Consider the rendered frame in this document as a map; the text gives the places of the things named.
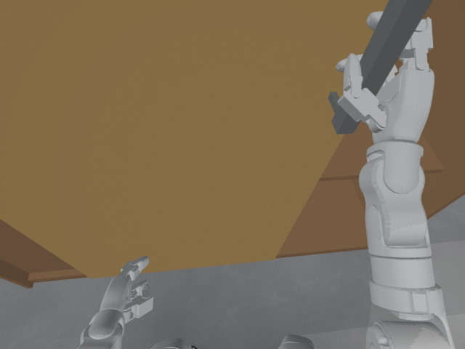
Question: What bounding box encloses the right robot hand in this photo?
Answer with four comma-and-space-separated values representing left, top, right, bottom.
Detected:
336, 12, 434, 144

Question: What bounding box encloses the robot left forearm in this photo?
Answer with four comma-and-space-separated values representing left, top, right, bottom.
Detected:
77, 309, 125, 349

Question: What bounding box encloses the left robot hand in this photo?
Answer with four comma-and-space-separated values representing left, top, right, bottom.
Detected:
100, 256, 153, 324

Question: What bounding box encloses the robot right thigh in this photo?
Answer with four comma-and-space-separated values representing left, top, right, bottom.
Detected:
278, 334, 316, 349

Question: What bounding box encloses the robot right forearm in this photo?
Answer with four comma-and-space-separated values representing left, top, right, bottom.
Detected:
359, 140, 455, 349

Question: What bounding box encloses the right robot upper arm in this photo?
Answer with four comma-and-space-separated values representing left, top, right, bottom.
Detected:
366, 321, 451, 349

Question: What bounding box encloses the handle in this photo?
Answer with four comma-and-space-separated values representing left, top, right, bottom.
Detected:
328, 0, 433, 135

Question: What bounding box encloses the wardrobe door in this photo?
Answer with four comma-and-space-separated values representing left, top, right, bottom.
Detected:
0, 219, 75, 273
0, 0, 389, 278

